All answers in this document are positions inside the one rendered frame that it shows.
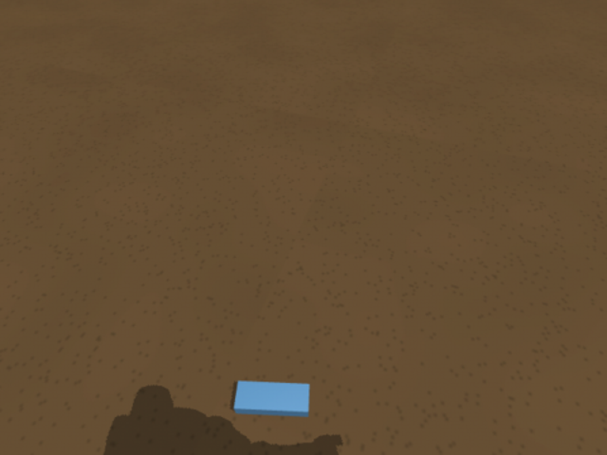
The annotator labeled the carton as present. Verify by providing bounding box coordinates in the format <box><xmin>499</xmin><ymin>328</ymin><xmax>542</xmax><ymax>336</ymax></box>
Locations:
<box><xmin>234</xmin><ymin>381</ymin><xmax>309</xmax><ymax>417</ymax></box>

